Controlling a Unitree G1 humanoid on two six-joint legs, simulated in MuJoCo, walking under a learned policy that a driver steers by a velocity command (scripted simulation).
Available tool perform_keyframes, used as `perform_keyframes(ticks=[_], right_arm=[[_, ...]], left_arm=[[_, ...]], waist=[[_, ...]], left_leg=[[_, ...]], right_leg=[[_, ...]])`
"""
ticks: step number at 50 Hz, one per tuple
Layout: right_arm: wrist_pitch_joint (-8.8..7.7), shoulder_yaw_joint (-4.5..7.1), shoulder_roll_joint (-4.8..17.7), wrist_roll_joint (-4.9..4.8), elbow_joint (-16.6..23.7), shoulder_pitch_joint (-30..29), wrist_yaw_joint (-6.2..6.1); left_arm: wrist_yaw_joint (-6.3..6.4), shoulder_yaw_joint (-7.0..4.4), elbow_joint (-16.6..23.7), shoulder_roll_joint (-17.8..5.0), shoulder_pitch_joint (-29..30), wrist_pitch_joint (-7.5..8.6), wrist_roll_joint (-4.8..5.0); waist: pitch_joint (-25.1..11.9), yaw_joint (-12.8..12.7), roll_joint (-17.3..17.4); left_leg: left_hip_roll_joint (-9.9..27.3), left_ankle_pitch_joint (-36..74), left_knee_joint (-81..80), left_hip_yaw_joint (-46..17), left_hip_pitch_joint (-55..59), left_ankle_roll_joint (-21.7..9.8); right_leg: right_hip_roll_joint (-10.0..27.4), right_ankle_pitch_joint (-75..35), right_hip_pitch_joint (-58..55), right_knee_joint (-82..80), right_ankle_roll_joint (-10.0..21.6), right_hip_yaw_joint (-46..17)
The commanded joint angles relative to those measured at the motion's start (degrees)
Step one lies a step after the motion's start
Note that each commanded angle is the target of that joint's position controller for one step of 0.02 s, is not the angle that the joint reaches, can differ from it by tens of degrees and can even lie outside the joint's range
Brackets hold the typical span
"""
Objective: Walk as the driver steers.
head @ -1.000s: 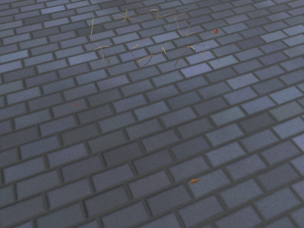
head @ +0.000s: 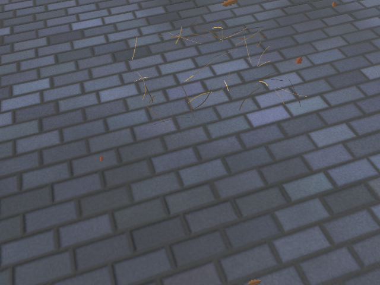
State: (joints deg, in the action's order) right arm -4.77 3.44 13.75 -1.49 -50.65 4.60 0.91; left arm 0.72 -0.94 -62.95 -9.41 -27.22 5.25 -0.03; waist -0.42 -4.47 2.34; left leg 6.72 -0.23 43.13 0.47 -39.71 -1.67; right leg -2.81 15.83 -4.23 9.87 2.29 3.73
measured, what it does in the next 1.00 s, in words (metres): walks ahead, turning right: left foot, then right foot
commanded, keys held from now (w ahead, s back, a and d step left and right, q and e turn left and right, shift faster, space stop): w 0.10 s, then w+e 0.64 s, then w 0.26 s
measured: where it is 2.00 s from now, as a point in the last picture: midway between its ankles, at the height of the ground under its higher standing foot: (279, 153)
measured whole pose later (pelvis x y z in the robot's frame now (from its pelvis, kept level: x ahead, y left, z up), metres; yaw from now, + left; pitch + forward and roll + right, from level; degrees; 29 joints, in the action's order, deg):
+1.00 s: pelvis +0.57 -0.08 +0.01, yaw -23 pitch +1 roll +0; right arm -5.2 4.4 16.2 -0.2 -49.2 6.0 -0.5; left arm -0.7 -4.0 -49.0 -12.6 -17.4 4.7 0.4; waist 1.2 -1.7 2.2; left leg 9.1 -8.3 55.6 -2.6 -39.0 0.8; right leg -5.8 9.9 8.2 16.6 5.6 0.3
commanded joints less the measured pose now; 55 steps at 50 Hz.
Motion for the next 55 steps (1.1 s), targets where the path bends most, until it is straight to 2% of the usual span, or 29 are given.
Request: perform_keyframes(ticks=[1,3,5,6,7,8,9,10,11,12,13,15,18,22,25,30,33,35,36,37,38,39,40,41,42,43,45,48,55], right_arm=[[-0.92,-0.6,1.4,-0.28,5.6,-9.7,0.93],[-1.29,-0.64,1.9,-0.33,6.8,-11.5,1.61],[-1.69,0.03,3.7,-0.36,7.0,-9.5,2.07],[-1.81,0.87,5.4,-0.29,6.4,-5.9,1.93],[-1.83,2.2,7.7,-0.42,4.0,3.1,1.58],[-1.66,3.56,10.8,-0.31,1.1,14.4,0.9],[-1.39,4.97,16.9,1.74,-0.7,22.7,0.37],[-1.41,3.6,13.5,2.01,-0.9,22.5,0.59],[-1.62,2.47,9.7,1.42,-0.6,17.0,0.65],[-1.82,1.62,6.9,1.15,0.3,11.6,0.62],[-2.26,1.12,5.1,1.43,0.3,7.7,0.93],[-2.77,0.65,2.7,2.33,-0.8,4.9,1.31],[-3.25,1.17,4.2,2.32,-2.3,5.8,0.67],[-2.86,1.67,6.1,2.68,-3.4,8.7,-1.13],[-2.43,1.86,7.5,2.36,-3.2,10.2,-2.06],[-0.63,2.5,9.0,1.29,-4.3,15.9,-2.57],[0.54,3.16,11.1,0.63,-3.3,14.4,-2.67],[1.38,3.49,12.7,0.29,-2.3,12.1,-2.85],[1.42,3.19,12.4,0.13,-1.7,11.2,-2.81],[0.65,1.74,7.7,2.17,0.2,12.5,-2.56],[-1.78,-0.23,2.1,1.35,2.9,16.7,-1.5],[-3.88,0.96,7.6,-1.28,3.5,9.1,-0.71],[-4.51,1.12,8.0,-2.37,3.7,7.3,-0.41],[-4.42,1.12,7.6,-1.25,2.7,6.9,-0.95],[-3.75,1.75,8.2,-0.02,2.1,7.0,-1.29],[-2.77,1.96,8.1,0.33,1.7,8.4,-1.19],[-1.3,1.94,6.7,0.79,1.4,9.3,-1.25],[-0.43,1.63,5.8,1.62,3.1,4.0,-1.56],[-1.36,0.54,4.0,0.77,6.0,-7.5,-0.15]], left_arm=[[0.61,-2.07,1.8,-10.4,-3.0,0.27,0.71],[0.66,-2.41,1.6,-10.5,-3.4,-0.11,0.96],[0.67,-2.94,2.0,-11.7,-2.1,-0.58,0.81],[0.63,-3.19,2.3,-12.3,-1.7,-0.9,0.62],[0.51,-3.14,2.7,-12.3,-0.3,-1.35,0.32],[0.26,-2.62,4.0,-11.6,1.5,-1.41,-0.03],[-0.31,-0.72,5.2,-4.1,-4.9,-0.65,0.08],[-0.68,-0.33,4.1,-3.3,-5.9,1.03,1.63],[-0.67,-2.03,6.0,-8.7,0.1,1.77,3.39],[-0.25,-2.36,7.4,-9.9,4.6,1.89,3.6],[0.39,-2.79,7.9,-9.5,6.8,1.51,2.83],[0.66,-3.43,7.0,-7.0,3.8,-0.64,2.28],[0.88,-3.82,8.3,-5.8,5.3,-2.72,2.29],[0.15,-4.42,11.6,-7.0,12.8,-2.55,1.42],[-1.18,-3.94,13.8,-6.2,18.8,-1.96,1.18],[-3.27,-3.0,18.8,-5.3,28.1,-1.87,1.25],[-4.22,-3.75,21.0,-7.2,27.3,-2.09,1.5],[-4.25,-5.84,19.8,-11.3,17.5,-2.24,1.9],[-3.46,-7.99,17.6,-15.2,8.0,-2.32,1.97],[-2.1,-9.47,16.3,-21.2,2.5,-2.84,1.77],[-2.46,-9.14,18.1,-23.3,4.2,-1.9,1.08],[-2.82,-7.38,17.6,-17.2,2.4,-1.47,0.51],[-2.8,-6.59,16.9,-14.3,4.6,-1.03,0.61],[-2.84,-5.81,18.2,-12.2,10.0,-0.7,0.89],[-2.68,-5.09,19.1,-10.1,13.8,-0.5,0.54],[-2.56,-4.72,19.4,-9.3,14.9,-0.26,-0.08],[-2.17,-4.93,18.8,-10.8,14.2,0.27,0.2],[-1.03,-5.19,17.3,-12.4,10.7,0.52,0.5],[-0.25,-4.88,14.7,-12.7,5.7,0.02,0.72]], waist=[[9.6,0.1,-5.7],[9.8,0.7,-6.0],[6.9,3.2,-7.5],[3.7,5.4,-8.8],[-1.6,10.3,-9.5],[-8.5,15.5,-8.8],[-19.9,13.0,4.5],[-26.4,12.4,10.5],[-16.1,11.4,7.8],[-8.9,9.7,3.9],[-4.8,7.6,0.1],[-1.7,3.8,2.7],[1.9,2.5,2.4],[4.1,3.6,0.6],[5.0,5.3,-0.4],[7.6,8.7,-1.3],[5.0,6.3,1.3],[-1.6,0.1,3.3],[-6.8,-4.9,1.7],[-11.3,-4.0,-10.0],[-20.3,1.6,-17.5],[-18.8,-2.5,-8.1],[-11.5,-1.3,-6.9],[-7.0,1.5,-1.4],[-4.8,3.5,-1.8],[-4.3,4.9,-2.7],[-3.2,6.0,-3.0],[-0.3,4.7,-3.6],[3.6,0.2,-6.3]], left_leg=[[-1.9,3.3,-7.3,1.8,-0.9,-0.4],[-2.4,1.9,-10.4,1.4,-0.6,-1.9],[-4.4,-1.3,-12.1,2.4,4.8,-3.7],[-6.4,-3.1,-11.6,3.4,11.3,-4.6],[-8.5,-3.7,-11.9,4.4,22.9,-6.0],[-4.3,-3.5,-10.6,-0.2,40.9,-8.3],[12.7,-15.2,-13.9,-26.3,64.4,-16.1],[18.7,-19.2,-25.4,-45.7,65.9,-18.5],[16.4,-19.7,-26.5,-37.0,57.6,-14.5],[14.7,-15.7,-27.4,-26.7,47.5,-12.0],[12.5,-11.3,-29.5,-19.8,38.2,-10.3],[8.7,-8.7,-33.1,-9.9,28.3,-8.1],[8.0,-5.3,-36.7,-3.1,24.9,-9.0],[8.0,-1.4,-37.6,2.4,29.4,-8.9],[7.6,0.6,-37.8,6.9,32.2,-7.8],[10.4,5.4,-34.0,10.6,43.0,-7.2],[11.0,26.8,-26.1,13.1,46.3,-5.7],[9.9,43.3,-10.6,14.5,44.9,-4.0],[7.3,37.9,3.1,15.4,38.0,-1.6],[3.0,0.7,22.6,14.7,20.6,1.0],[-9.0,-34.2,39.7,2.2,0.6,3.0],[-5.9,-30.7,41.2,-5.7,-5.4,1.1],[-3.2,-25.5,37.7,-4.7,-7.4,-0.5],[-0.1,-21.0,32.8,-4.5,-3.7,-0.7],[1.7,-18.6,28.6,-4.3,0.3,-0.4],[3.0,-17.0,26.9,-4.6,4.2,-0.3],[3.2,-15.1,22.7,-3.8,5.8,0.9],[2.9,-7.6,13.9,-2.7,1.0,3.0],[-1.3,9.0,-9.1,-0.4,1.4,2.0]], right_leg=[[15.5,-17.6,5.6,-5.1,8.0,-6.5],[16.9,-20.9,1.4,-3.0,7.4,-5.9],[17.8,-33.9,-1.9,2.1,6.3,-4.9],[17.7,-44.8,-2.4,7.2,5.8,-5.2],[15.9,-52.6,-0.3,17.4,4.7,-4.1],[13.2,-45.4,10.5,31.9,2.7,-3.3],[3.6,-16.2,32.9,56.2,-0.8,-1.6],[-0.5,15.2,39.6,68.0,-0.5,-11.7],[3.2,13.2,44.7,71.8,0.4,-12.9],[6.5,8.0,44.9,70.4,0.9,-10.5],[9.0,3.7,42.0,66.7,1.1,-9.8],[11.6,0.0,34.9,62.0,1.8,-10.2],[12.1,-3.4,37.4,58.7,1.8,-10.1],[11.5,-14.3,45.6,48.4,0.5,-11.2],[10.6,-20.5,45.4,38.4,0.3,-7.3],[9.5,-16.8,48.9,29.5,1.5,-2.2],[5.6,-8.5,42.1,27.6,4.0,2.3],[0.5,-4.9,27.6,26.6,6.8,5.2],[-1.4,-8.9,12.4,22.0,9.2,3.5],[10.8,-10.8,-3.7,21.7,12.9,-15.9],[23.3,0.2,-18.9,10.3,24.9,-51.0],[22.6,-0.6,-18.4,5.8,20.7,-48.0],[21.0,-5.4,-11.7,6.6,17.9,-37.6],[18.4,-12.2,-1.9,6.6,15.6,-29.7],[16.3,-17.3,5.2,5.9,14.4,-24.2],[15.0,-20.2,9.4,4.6,13.7,-21.6],[13.9,-24.2,12.9,2.3,13.9,-18.1],[12.8,-28.3,12.9,0.4,13.2,-14.0],[11.7,-18.8,8.8,-0.7,9.6,-10.3]])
